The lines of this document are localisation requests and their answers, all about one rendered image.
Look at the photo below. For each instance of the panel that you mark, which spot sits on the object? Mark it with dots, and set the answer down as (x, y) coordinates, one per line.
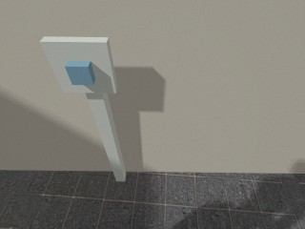
(61, 49)

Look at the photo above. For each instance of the button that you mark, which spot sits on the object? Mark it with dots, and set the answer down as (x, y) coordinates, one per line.
(80, 72)

